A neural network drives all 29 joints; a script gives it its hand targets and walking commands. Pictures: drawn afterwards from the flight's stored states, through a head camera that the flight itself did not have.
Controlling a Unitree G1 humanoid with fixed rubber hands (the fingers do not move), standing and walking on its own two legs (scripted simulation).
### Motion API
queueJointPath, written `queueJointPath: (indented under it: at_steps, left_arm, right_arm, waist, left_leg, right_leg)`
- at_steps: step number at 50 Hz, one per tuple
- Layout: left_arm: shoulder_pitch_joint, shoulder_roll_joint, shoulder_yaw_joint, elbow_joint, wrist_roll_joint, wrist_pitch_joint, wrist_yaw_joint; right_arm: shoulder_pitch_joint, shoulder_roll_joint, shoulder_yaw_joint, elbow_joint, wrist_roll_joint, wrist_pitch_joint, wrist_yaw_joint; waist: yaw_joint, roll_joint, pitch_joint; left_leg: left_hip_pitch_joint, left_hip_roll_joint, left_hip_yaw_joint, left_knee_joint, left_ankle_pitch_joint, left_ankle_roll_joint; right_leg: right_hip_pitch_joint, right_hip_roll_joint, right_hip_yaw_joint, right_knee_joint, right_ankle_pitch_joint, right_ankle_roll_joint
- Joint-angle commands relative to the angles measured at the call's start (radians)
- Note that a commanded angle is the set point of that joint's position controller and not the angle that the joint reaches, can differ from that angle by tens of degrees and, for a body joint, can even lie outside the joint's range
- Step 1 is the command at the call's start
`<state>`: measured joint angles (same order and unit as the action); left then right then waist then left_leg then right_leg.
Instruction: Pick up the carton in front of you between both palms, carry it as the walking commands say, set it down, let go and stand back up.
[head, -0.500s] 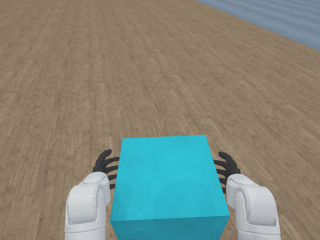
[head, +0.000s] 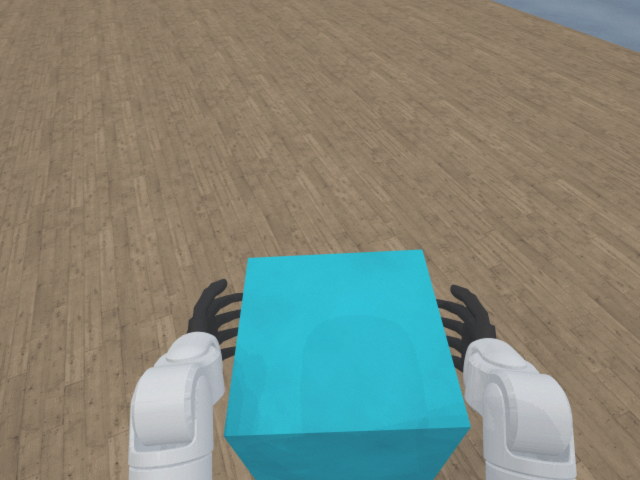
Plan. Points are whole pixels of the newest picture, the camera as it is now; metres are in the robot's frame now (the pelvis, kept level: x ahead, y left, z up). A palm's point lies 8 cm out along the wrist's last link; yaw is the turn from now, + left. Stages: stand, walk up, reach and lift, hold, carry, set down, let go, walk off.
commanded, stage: carry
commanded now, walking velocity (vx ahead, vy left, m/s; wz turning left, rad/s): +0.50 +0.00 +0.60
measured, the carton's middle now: (340, 378) +0.27 -0.01 +0.00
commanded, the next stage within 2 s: none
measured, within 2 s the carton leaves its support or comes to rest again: neither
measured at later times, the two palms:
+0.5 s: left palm (169, 189) +0.56 +0.26 +0.09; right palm (347, 161) +0.61 -0.04 +0.09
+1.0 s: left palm (201, 98) +0.87 +0.26 +0.09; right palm (332, 83) +0.94 -0.03 +0.08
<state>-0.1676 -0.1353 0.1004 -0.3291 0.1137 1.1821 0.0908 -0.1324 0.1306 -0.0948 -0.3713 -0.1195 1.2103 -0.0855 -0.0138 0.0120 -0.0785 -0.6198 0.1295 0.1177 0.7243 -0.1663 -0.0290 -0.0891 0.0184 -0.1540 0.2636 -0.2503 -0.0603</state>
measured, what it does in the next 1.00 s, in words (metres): walks ahead: left foot, then right foot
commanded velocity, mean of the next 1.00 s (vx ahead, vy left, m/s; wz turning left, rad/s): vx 0.50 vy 0.00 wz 0.18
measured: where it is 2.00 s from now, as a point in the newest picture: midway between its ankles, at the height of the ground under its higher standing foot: (270, 238)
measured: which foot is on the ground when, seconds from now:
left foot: up 0.00-0.14, down 0.16-0.70, up 0.72-1.00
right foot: down 0.00-0.16, up 0.18-0.66, down 0.68-1.00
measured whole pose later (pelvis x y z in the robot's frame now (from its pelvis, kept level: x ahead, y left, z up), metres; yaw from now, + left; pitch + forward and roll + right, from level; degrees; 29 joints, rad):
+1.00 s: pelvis +0.65 +0.05 +0.01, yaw +15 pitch +4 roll +2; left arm -0.12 -0.13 0.11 -0.36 0.10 1.16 0.09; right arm -0.12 0.13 -0.06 -0.38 -0.12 1.20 -0.09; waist 0.01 0.01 -0.08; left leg -0.64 0.11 0.09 0.79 -0.12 -0.02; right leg -0.11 -0.02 -0.19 0.22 -0.20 -0.06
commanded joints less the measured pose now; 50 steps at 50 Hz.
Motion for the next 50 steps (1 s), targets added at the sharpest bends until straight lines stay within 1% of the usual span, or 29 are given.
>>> queueJointPath:
  at_steps: [1,3,5,7,8,9,10,11,12,13,14,15,17,19,22,28,31,32,33,34,35,36,37,38,39,40,42,46,50]
  left_arm:
    - [-0.370,-0.909,-0.676,-0.059,-0.387,0.017,-0.258]
    - [-0.358,-0.885,-0.667,-0.048,-0.372,0.029,-0.252]
    - [-0.359,-0.865,-0.665,-0.036,-0.365,0.041,-0.250]
    - [-0.371,-0.845,-0.665,-0.033,-0.368,0.051,-0.252]
    - [-0.384,-0.839,-0.665,-0.031,-0.371,0.054,-0.254]
    - [-0.412,-0.834,-0.668,-0.026,-0.375,0.058,-0.255]
    - [-0.441,-0.852,-0.688,-0.047,-0.388,0.064,-0.257]
    - [-0.459,-0.867,-0.684,-0.029,-0.389,0.058,-0.263]
    - [-0.468,-0.911,-0.691,-0.012,-0.399,0.048,-0.268]
    - [-0.475,-0.938,-0.700,-0.010,-0.408,0.036,-0.272]
    - [-0.475,-0.962,-0.706,-0.009,-0.412,0.024,-0.273]
    - [-0.469,-0.979,-0.709,-0.008,-0.412,0.014,-0.272]
    - [-0.444,-0.988,-0.721,-0.019,-0.409,0.000,-0.264]
    - [-0.431,-0.981,-0.730,-0.043,-0.409,-0.006,-0.257]
    - [-0.442,-0.955,-0.743,-0.087,-0.420,0.000,-0.253]
    - [-0.414,-0.878,-0.729,-0.083,-0.422,0.039,-0.260]
    - [-0.414,-0.862,-0.712,-0.052,-0.419,0.054,-0.267]
    - [-0.404,-0.863,-0.702,-0.034,-0.416,0.055,-0.269]
    - [-0.386,-0.861,-0.689,-0.010,-0.411,0.054,-0.270]
    - [-0.359,-0.857,-0.677,0.013,-0.399,0.053,-0.270]
    - [-0.360,-0.847,-0.658,0.053,-0.381,0.044,-0.271]
    - [-0.333,-0.891,-0.658,0.062,-0.388,0.033,-0.271]
    - [-0.359,-0.922,-0.662,0.038,-0.390,0.023,-0.273]
    - [-0.385,-0.957,-0.668,0.026,-0.396,0.012,-0.276]
    - [-0.417,-0.980,-0.675,0.008,-0.403,0.001,-0.278]
    - [-0.432,-0.992,-0.680,-0.007,-0.409,-0.007,-0.278]
    - [-0.420,-0.994,-0.693,-0.032,-0.419,-0.015,-0.280]
    - [-0.383,-0.950,-0.704,-0.072,-0.431,-0.013,-0.286]
    - [-0.372,-0.885,-0.699,-0.105,-0.433,0.008,-0.283]
  right_arm:
    - [-0.500,0.898,0.739,-0.084,0.434,-0.010,0.251]
    - [-0.493,0.871,0.730,-0.071,0.433,0.004,0.256]
    - [-0.492,0.850,0.717,-0.051,0.430,0.017,0.261]
    - [-0.480,0.837,0.696,-0.022,0.420,0.024,0.263]
    - [-0.480,0.833,0.685,-0.008,0.414,0.026,0.264]
    - [-0.472,0.835,0.677,0.004,0.403,0.028,0.265]
    - [-0.482,0.840,0.676,0.034,0.391,0.019,0.269]
    - [-0.475,0.879,0.678,0.042,0.412,0.016,0.270]
    - [-0.499,0.904,0.686,0.023,0.419,0.007,0.270]
    - [-0.513,0.936,0.697,0.014,0.422,-0.002,0.268]
    - [-0.534,0.959,0.706,-0.012,0.429,-0.012,0.267]
    - [-0.548,0.972,0.710,-0.026,0.432,-0.020,0.266]
    - [-0.528,0.974,0.712,-0.040,0.430,-0.029,0.267]
    - [-0.494,0.962,0.708,-0.046,0.425,-0.034,0.268]
    - [-0.472,0.931,0.698,-0.068,0.416,-0.033,0.263]
    - [-0.411,0.864,0.669,-0.038,0.373,-0.004,0.244]
    - [-0.425,0.858,0.673,-0.017,0.372,0.008,0.244]
    - [-0.440,0.857,0.680,-0.015,0.377,0.012,0.245]
    - [-0.448,0.854,0.687,-0.013,0.384,0.016,0.246]
    - [-0.462,0.843,0.692,-0.013,0.390,0.020,0.250]
    - [-0.478,0.871,0.715,-0.013,0.406,0.029,0.251]
    - [-0.495,0.869,0.723,-0.022,0.415,0.022,0.257]
    - [-0.529,0.909,0.738,-0.016,0.426,0.007,0.261]
    - [-0.548,0.935,0.745,-0.027,0.433,-0.008,0.264]
    - [-0.560,0.958,0.751,-0.030,0.437,-0.020,0.263]
    - [-0.561,0.981,0.755,-0.033,0.441,-0.030,0.262]
    - [-0.525,0.991,0.760,-0.041,0.433,-0.047,0.252]
    - [-0.462,0.963,0.753,-0.064,0.402,-0.055,0.231]
    - [-0.443,0.908,0.740,-0.092,0.391,-0.033,0.220]
  waist:
    - [0.027,-0.125,-0.185]
    - [0.029,-0.126,-0.147]
    - [0.027,-0.136,-0.131]
    - [0.016,-0.137,-0.188]
    - [0.000,-0.113,-0.235]
    - [-0.024,-0.014,-0.283]
    - [-0.017,0.229,-0.345]
    - [-0.016,0.194,-0.323]
    - [-0.017,0.130,-0.323]
    - [-0.013,0.011,-0.328]
    - [-0.006,-0.030,-0.313]
    - [0.001,-0.006,-0.313]
    - [0.006,0.054,-0.308]
    - [0.003,0.085,-0.280]
    - [-0.001,0.090,-0.232]
    - [-0.012,0.116,-0.163]
    - [-0.011,0.136,-0.137]
    - [0.002,0.124,-0.162]
    - [0.015,0.076,-0.222]
    - [0.032,-0.046,-0.301]
    - [0.026,-0.326,-0.384]
    - [0.028,-0.325,-0.357]
    - [0.024,-0.235,-0.336]
    - [0.023,-0.138,-0.322]
    - [0.018,-0.085,-0.295]
    - [0.015,-0.090,-0.285]
    - [0.019,-0.121,-0.284]
    - [0.026,-0.128,-0.244]
    - [0.029,-0.129,-0.185]
  left_leg:
    - [-0.003,-0.035,0.040,-0.129,0.131,0.032]
    - [0.029,-0.061,0.071,-0.184,0.163,0.055]
    - [0.111,-0.094,0.099,-0.226,0.163,0.080]
    - [0.329,-0.180,0.170,-0.266,0.116,0.098]
    - [0.525,-0.189,0.150,-0.278,0.056,0.117]
    - [0.716,-0.014,-0.133,-0.325,-0.093,0.173]
    - [0.927,0.252,-0.638,-0.417,-0.059,0.350]
    - [0.925,0.249,-0.704,-0.479,0.189,0.371]
    - [0.893,0.227,-0.570,-0.428,0.352,0.347]
    - [0.820,0.192,-0.464,-0.412,0.412,0.299]
    - [0.739,0.160,-0.388,-0.428,0.366,0.256]
    - [0.679,0.125,-0.319,-0.450,0.277,0.227]
    - [0.614,0.086,-0.246,-0.492,0.161,0.224]
    - [0.600,0.079,-0.223,-0.540,0.103,0.234]
    - [0.648,0.074,-0.205,-0.564,0.181,0.222]
    - [0.705,0.054,-0.141,-0.519,0.362,0.181]
    - [0.681,0.070,-0.125,-0.465,0.421,0.150]
    - [0.648,0.057,-0.094,-0.372,0.476,0.129]
    - [0.566,0.016,-0.044,-0.207,0.468,0.099]
    - [0.408,-0.021,-0.019,0.042,0.219,0.063]
    - [0.084,-0.132,-0.011,0.327,-0.071,0.026]
    - [-0.042,-0.153,-0.093,0.458,-0.288,0.041]
    - [-0.059,-0.080,-0.136,0.514,-0.267,0.062]
    - [-0.051,-0.047,-0.131,0.506,-0.208,0.066]
    - [-0.029,-0.012,-0.134,0.454,-0.150,0.064]
    - [0.010,-0.003,-0.121,0.402,-0.104,0.057]
    - [0.023,-0.011,-0.082,0.329,-0.053,0.043]
    - [-0.060,-0.012,-0.034,0.156,0.015,0.008]
    - [-0.086,-0.029,0.009,-0.008,0.091,0.001]
  right_leg:
    - [0.212,-0.267,0.053,-0.071,0.442,-0.062]
    - [0.225,-0.266,0.013,-0.064,0.485,-0.040]
    - [0.232,-0.264,-0.035,0.003,0.635,-0.011]
    - [0.197,-0.233,-0.115,0.221,0.798,0.031]
    - [0.078,-0.208,-0.135,0.399,0.759,0.054]
    - [-0.140,-0.182,-0.101,0.634,0.519,0.083]
    - [-0.475,-0.033,-0.042,0.949,0.024,0.121]
    - [-0.600,-0.015,0.094,1.091,-0.223,0.107]
    - [-0.628,-0.082,0.152,1.140,-0.196,0.086]
    - [-0.604,-0.126,0.173,1.080,-0.137,0.079]
    - [-0.574,-0.149,0.173,0.995,-0.097,0.083]
    - [-0.535,-0.159,0.167,0.914,-0.060,0.094]
    - [-0.502,-0.150,0.134,0.800,-0.020,0.113]
    - [-0.521,-0.147,0.105,0.671,0.003,0.132]
    - [-0.567,-0.147,0.081,0.492,0.108,0.146]
    - [-0.523,-0.104,0.029,0.288,0.245,0.106]
    - [-0.383,-0.079,0.000,0.191,0.245,0.079]
    - [-0.255,-0.049,-0.038,0.144,0.227,0.074]
    - [-0.051,-0.025,-0.065,0.124,0.169,0.074]
    - [0.149,-0.192,0.143,0.100,0.025,0.051]
    - [0.395,-0.457,0.586,0.034,-0.094,-0.094]
    - [0.369,-0.467,0.717,-0.050,-0.013,-0.126]
    - [0.317,-0.433,0.588,-0.030,0.042,-0.107]
    - [0.254,-0.400,0.493,-0.026,0.096,-0.088]
    - [0.174,-0.378,0.401,-0.046,0.112,-0.065]
    - [0.112,-0.351,0.330,-0.069,0.086,-0.044]
    - [0.090,-0.317,0.242,-0.102,0.071,-0.042]
    - [0.152,-0.306,0.177,-0.130,0.162,-0.070]
    - [0.209,-0.273,0.110,-0.104,0.342,-0.068]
